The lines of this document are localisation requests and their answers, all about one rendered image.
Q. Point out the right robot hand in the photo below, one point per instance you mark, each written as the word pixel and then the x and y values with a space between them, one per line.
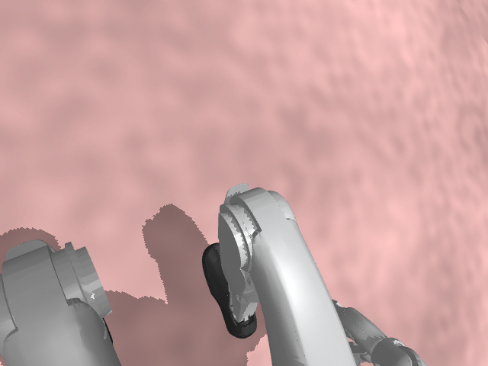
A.
pixel 361 330

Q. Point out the right robot arm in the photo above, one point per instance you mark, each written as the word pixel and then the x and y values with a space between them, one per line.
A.
pixel 392 352

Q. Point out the right robot foot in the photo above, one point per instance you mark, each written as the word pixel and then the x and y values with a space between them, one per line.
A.
pixel 218 286

